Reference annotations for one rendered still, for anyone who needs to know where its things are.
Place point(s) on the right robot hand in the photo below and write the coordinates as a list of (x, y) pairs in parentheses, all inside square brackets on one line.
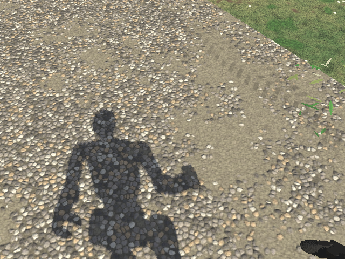
[(324, 249)]

